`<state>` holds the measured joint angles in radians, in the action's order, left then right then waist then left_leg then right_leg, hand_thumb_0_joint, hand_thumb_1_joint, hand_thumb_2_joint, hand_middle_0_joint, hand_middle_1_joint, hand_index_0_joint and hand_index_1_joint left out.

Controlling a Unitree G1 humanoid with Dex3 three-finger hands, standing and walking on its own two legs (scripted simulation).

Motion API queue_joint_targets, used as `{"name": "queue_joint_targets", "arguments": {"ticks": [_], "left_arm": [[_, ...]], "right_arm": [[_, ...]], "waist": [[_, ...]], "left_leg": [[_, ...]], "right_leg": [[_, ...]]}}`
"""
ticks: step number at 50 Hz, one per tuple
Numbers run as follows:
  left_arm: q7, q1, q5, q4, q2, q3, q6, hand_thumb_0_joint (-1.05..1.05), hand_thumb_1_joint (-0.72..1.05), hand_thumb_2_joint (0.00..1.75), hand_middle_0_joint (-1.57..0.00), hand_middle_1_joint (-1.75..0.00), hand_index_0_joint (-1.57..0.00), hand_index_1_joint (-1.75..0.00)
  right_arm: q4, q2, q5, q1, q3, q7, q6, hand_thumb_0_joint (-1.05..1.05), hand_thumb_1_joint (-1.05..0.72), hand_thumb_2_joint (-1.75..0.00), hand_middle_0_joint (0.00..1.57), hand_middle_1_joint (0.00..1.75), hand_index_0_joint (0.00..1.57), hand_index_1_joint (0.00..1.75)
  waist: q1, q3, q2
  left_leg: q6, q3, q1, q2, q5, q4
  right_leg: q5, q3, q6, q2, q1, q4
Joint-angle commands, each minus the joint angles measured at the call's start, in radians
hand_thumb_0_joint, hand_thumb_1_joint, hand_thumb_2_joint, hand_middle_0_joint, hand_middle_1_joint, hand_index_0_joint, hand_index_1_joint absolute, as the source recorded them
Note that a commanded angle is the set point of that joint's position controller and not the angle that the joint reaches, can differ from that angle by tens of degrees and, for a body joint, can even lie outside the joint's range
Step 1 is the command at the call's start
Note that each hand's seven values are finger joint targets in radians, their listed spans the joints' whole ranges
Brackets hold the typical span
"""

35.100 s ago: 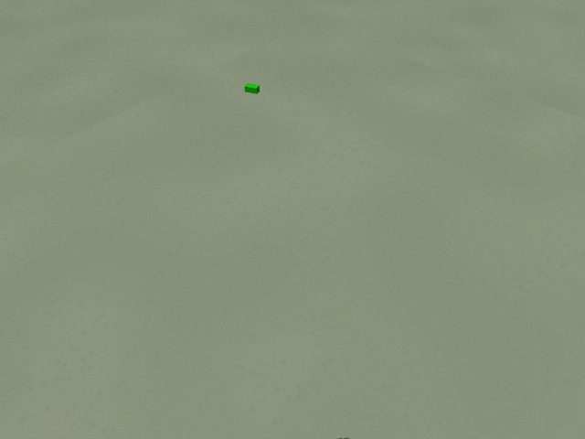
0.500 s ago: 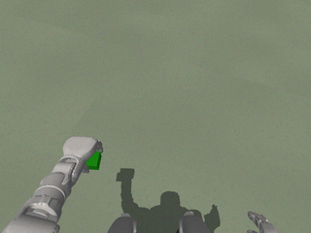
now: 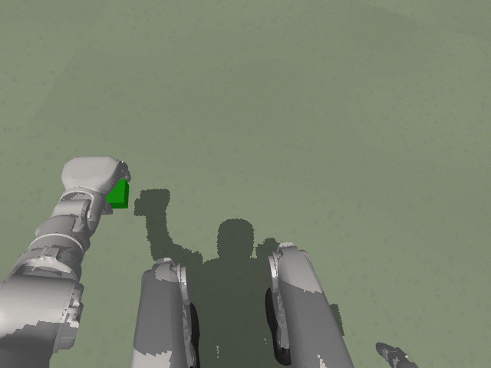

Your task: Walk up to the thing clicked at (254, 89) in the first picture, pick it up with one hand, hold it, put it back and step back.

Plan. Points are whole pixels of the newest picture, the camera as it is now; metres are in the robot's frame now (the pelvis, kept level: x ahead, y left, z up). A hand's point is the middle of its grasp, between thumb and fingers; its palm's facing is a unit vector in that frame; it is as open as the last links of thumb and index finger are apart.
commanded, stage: crouch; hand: left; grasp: from above
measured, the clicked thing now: (102, 194) +0.44 +0.23 -0.17
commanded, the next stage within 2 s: lower in 1.04 s
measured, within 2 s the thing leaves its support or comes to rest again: neither
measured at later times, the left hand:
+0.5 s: hand (120, 200) +0.45 +0.23 -0.27, palm faces -0.46 +0.01 -0.89, open 7.6 cm
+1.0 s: hand (127, 203) +0.46 +0.23 -0.32, palm faces -0.46 +0.01 -0.89, open 7.6 cm
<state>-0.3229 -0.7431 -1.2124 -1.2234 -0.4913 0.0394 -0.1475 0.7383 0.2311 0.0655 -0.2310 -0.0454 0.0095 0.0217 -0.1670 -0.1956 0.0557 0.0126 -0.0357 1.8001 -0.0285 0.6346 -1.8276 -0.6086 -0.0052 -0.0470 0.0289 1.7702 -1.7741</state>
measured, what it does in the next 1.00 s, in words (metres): lowers itself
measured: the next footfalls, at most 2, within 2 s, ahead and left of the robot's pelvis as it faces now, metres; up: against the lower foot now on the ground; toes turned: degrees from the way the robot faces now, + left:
none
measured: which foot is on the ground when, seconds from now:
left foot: down 0.00-1.00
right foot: down 0.00-1.00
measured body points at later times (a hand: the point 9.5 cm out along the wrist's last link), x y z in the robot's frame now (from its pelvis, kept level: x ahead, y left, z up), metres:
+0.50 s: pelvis -0.01 -0.01 -0.11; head +0.22 +0.03 +0.28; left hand +0.47 +0.23 -0.22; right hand +0.05 -0.29 -0.22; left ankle +0.07 +0.11 -0.47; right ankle +0.08 -0.15 -0.47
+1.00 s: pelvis -0.01 -0.01 -0.17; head +0.22 +0.03 +0.22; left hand +0.48 +0.23 -0.27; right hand +0.01 -0.29 -0.28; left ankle +0.07 +0.11 -0.47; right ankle +0.08 -0.15 -0.47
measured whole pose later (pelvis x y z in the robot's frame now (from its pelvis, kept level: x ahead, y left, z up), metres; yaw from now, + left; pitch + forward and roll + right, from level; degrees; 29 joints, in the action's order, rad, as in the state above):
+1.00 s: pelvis -0.01 -0.01 -0.17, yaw -3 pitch +34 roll -6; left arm -0.41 -0.97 -1.31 -1.48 -0.68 -0.06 -0.24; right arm 0.77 0.26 0.15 -0.17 0.03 0.13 0.07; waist -0.24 -0.07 0.01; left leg -0.01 -0.12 2.28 -0.01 0.69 -2.37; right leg -0.65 0.03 -0.05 0.00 2.23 -2.29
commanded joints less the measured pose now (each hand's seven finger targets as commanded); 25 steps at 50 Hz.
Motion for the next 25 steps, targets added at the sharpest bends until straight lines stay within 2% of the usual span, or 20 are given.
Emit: {"name": "queue_joint_targets", "arguments": {"ticks": [1,2,3,4,6,9,10,11,12,13,15,16,17,20,22,23,24,25], "left_arm": [[-0.064,-0.409,-0.012,0.196,-0.23,-0.047,-0.031,0.0,0.94,0.45,-1.26,-0.33,-1.28,-0.31],[-0.073,-0.397,-0.025,0.153,-0.253,-0.063,-0.033,0.0,0.92,0.47,-1.26,-0.33,-1.28,-0.31],[-0.084,-0.403,-0.034,0.137,-0.285,-0.084,-0.032,0.0,0.92,0.44,-1.25,-0.32,-1.27,-0.3],[-0.091,-0.399,-0.04,0.125,-0.262,-0.075,-0.032,0.0,0.91,0.44,-1.24,-0.32,-1.26,-0.3],[-0.106,-0.472,-0.046,0.181,-0.304,-0.097,-0.037,0.0,0.9,0.43,-1.25,-0.29,-1.26,-0.28],[-0.111,-0.435,-0.047,0.072,-0.245,-0.071,-0.02,0.0,0.87,0.48,-1.23,-0.31,-1.24,-0.3],[-0.116,-0.487,-0.049,0.128,-0.282,-0.087,-0.025,0.0,0.86,0.45,-1.22,-0.3,-1.23,-0.29],[-0.115,-0.451,-0.052,0.076,-0.293,-0.09,-0.018,0.0,0.86,0.45,-1.23,-0.29,-1.24,-0.28],[-0.114,-0.422,-0.057,0.048,-0.303,-0.099,-0.012,0.0,0.88,0.45,-1.23,-0.31,-1.24,-0.3],[-0.11,-0.457,-0.051,0.076,-0.286,-0.089,-0.014,0.0,0.87,0.46,-1.23,-0.3,-1.24,-0.29],[-0.107,-0.498,-0.051,0.088,-0.32,-0.103,-0.022,0.0,0.88,0.47,-1.24,-0.29,-1.25,-0.29],[-0.102,-0.471,-0.047,0.048,-0.299,-0.093,-0.019,0.0,0.86,0.45,-1.23,-0.29,-1.23,-0.28],[-0.099,-0.48,-0.047,0.07,-0.293,-0.094,-0.024,0.0,0.87,0.44,-1.22,-0.29,-1.23,-0.29],[-0.093,-0.498,-0.044,0.055,-0.323,-0.101,-0.033,0.0,0.85,0.43,-1.2,-0.3,-1.22,-0.29],[-0.085,-0.445,-0.051,-0.015,-0.313,-0.093,-0.032,0.0,0.85,0.42,-1.2,-0.31,-1.22,-0.3],[-0.087,-0.479,-0.053,0.039,-0.35,-0.117,-0.042,0.0,0.86,0.41,-1.2,-0.32,-1.22,-0.3],[-0.087,-0.505,-0.051,0.048,-0.364,-0.12,-0.047,0.0,0.86,0.42,-1.21,-0.3,-1.22,-0.29],[-0.085,-0.462,-0.056,-0.031,-0.323,-0.1,-0.042,0.0,0.88,0.42,-1.21,-0.33,-1.23,-0.31]], "right_arm": [[-0.05,0.206,0.012,-0.124,-0.067,0.009,0.04,0.0,-0.9,-0.9,0.2,0.3,0.2,0.3],[-0.037,0.22,0.016,-0.14,-0.07,0.013,0.041,0.0,-0.9,-0.9,0.2,0.3,0.2,0.3],[-0.034,0.229,0.018,-0.141,-0.071,0.016,0.042,0.0,-0.9,-0.9,0.2,0.3,0.2,0.3],[-0.029,0.223,0.024,-0.145,-0.067,0.023,0.045,0.0,-0.9,-0.9,0.2,0.3,0.2,0.3],[-0.023,0.218,0.03,-0.156,-0.065,0.033,0.047,0.0,-0.91,-0.9,0.2,0.3,0.2,0.3],[-0.019,0.226,0.038,-0.143,-0.065,0.048,0.049,0.0,-0.91,-0.9,0.2,0.3,0.2,0.3],[-0.009,0.226,0.041,-0.15,-0.067,0.05,0.048,0.0,-0.91,-0.9,0.2,0.3,0.2,0.3],[-0.014,0.226,0.04,-0.148,-0.068,0.053,0.048,0.0,-0.91,-0.9,0.2,0.3,0.2,0.3],[-0.016,0.231,0.042,-0.147,-0.066,0.058,0.05,0.0,-0.91,-0.9,0.2,0.3,0.2,0.3],[-0.014,0.228,0.044,-0.147,-0.067,0.062,0.047,0.0,-0.91,-0.9,0.2,0.3,0.2,0.3],[-0.009,0.224,0.046,-0.15,-0.067,0.066,0.046,0.0,-0.91,-0.9,0.2,0.3,0.2,0.3],[-0.007,0.229,0.046,-0.145,-0.064,0.067,0.046,0.0,-0.91,-0.9,0.2,0.3,0.2,0.3],[-0.005,0.231,0.05,-0.153,-0.065,0.072,0.046,0.0,-0.91,-0.9,0.2,0.3,0.2,0.3],[-0.006,0.235,0.052,-0.147,-0.063,0.078,0.045,0.0,-0.91,-0.9,0.2,0.3,0.2,0.3],[-0.008,0.236,0.054,-0.142,-0.057,0.084,0.04,0.0,-0.91,-0.9,0.2,0.3,0.2,0.3],[-0.002,0.24,0.056,-0.152,-0.058,0.086,0.038,0.0,-0.91,-0.9,0.2,0.3,0.2,0.3],[-0.005,0.237,0.056,-0.143,-0.06,0.087,0.038,0.0,-0.91,-0.9,0.2,0.3,0.2,0.3],[-0.011,0.237,0.056,-0.143,-0.053,0.091,0.039,0.0,-0.91,-0.9,0.2,0.3,0.2,0.3]], "waist": [[-0.014,-0.634,0.126],[-0.018,-0.647,0.13],[-0.016,-0.643,0.136],[-0.02,-0.63,0.152],[-0.018,-0.666,0.165],[-0.032,-0.643,0.166],[-0.027,-0.674,0.193],[-0.017,-0.674,0.184],[-0.02,-0.651,0.181],[-0.03,-0.652,0.19],[-0.037,-0.629,0.187],[-0.041,-0.611,0.168],[-0.048,-0.623,0.184],[-0.049,-0.618,0.174],[-0.047,-0.595,0.137],[-0.043,-0.614,0.157],[-0.033,-0.644,0.168],[-0.051,-0.607,0.16]], "left_leg": [[-0.004,-0.024,-0.419,0.033,-0.116,0.164],[-0.002,-0.02,-0.413,0.034,-0.145,0.137],[-0.005,-0.025,-0.392,0.034,-0.136,0.128],[-0.006,-0.022,-0.384,0.035,-0.15,0.11],[-0.005,-0.018,-0.391,0.033,-0.166,0.08],[-0.002,-0.01,-0.346,0.034,-0.17,0.033],[-0.002,-0.006,-0.35,0.033,-0.185,0.015],[-0.001,0.001,-0.347,0.033,-0.19,-0.001],[-0.003,-0.003,-0.329,0.032,-0.193,-0.007],[-0.003,-0.001,-0.311,0.033,-0.191,-0.017],[0.001,0.001,-0.279,0.031,-0.159,-0.039],[0.001,-0.001,-0.257,0.031,-0.152,-0.052],[-0.002,-0.002,-0.26,0.032,-0.182,-0.062],[0.005,0.011,-0.204,0.034,-0.174,-0.104],[0.008,0.014,-0.169,0.036,-0.17,-0.124],[0.008,0.017,-0.161,0.037,-0.187,-0.134],[0.008,0.018,-0.176,0.034,-0.185,-0.145],[0.008,0.016,-0.16,0.036,-0.177,-0.153]], "right_leg": [[0.116,0.079,0.087,-0.034,-0.169,0.122],[0.142,0.077,0.085,-0.032,-0.161,0.101],[0.127,0.081,0.086,-0.031,-0.133,0.081],[0.137,0.083,0.087,-0.029,-0.117,0.064],[0.149,0.091,0.089,-0.032,-0.106,0.041],[0.157,0.092,0.086,-0.032,-0.067,0.003],[0.17,0.095,0.087,-0.034,-0.062,-0.014],[0.174,0.093,0.087,-0.036,-0.071,-0.018],[0.176,0.094,0.085,-0.031,-0.062,-0.031],[0.178,0.096,0.086,-0.034,-0.055,-0.045],[0.16,0.098,0.085,-0.036,-0.039,-0.058],[0.155,0.101,0.083,-0.035,-0.024,-0.068],[0.181,0.104,0.084,-0.035,-0.025,-0.087],[0.181,0.103,0.08,-0.041,-0.025,-0.106],[0.175,0.105,0.077,-0.043,-0.027,-0.118],[0.192,0.106,0.077,-0.043,-0.031,-0.132],[0.186,0.104,0.079,-0.047,-0.029,-0.141],[0.18,0.105,0.078,-0.044,-0.013,-0.144]]}}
